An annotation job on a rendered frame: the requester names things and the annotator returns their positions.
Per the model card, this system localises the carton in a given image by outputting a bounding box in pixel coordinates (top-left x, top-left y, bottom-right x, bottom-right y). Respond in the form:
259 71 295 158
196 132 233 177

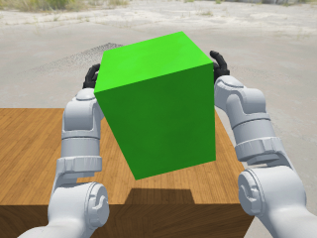
93 31 216 180

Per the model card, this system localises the left robot hand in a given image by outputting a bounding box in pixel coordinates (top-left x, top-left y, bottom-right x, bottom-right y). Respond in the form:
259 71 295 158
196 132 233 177
82 63 101 89

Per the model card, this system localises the left robot upper arm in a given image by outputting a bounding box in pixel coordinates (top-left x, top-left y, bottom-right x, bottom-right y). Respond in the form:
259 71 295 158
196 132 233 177
18 181 110 238

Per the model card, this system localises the robot left forearm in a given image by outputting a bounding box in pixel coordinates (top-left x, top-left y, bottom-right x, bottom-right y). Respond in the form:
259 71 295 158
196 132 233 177
48 87 105 220

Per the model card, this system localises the pedestal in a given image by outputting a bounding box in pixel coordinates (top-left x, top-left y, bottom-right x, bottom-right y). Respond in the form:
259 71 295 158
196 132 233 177
0 108 255 238

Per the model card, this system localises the robot right forearm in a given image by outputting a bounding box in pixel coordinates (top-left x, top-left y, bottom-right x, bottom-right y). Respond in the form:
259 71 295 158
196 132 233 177
214 75 307 205

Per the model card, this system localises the right robot hand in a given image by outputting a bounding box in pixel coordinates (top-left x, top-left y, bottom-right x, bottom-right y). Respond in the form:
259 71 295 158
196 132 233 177
209 51 230 85

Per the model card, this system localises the right robot upper arm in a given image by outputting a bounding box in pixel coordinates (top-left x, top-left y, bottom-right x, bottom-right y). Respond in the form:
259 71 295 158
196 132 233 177
238 164 317 238

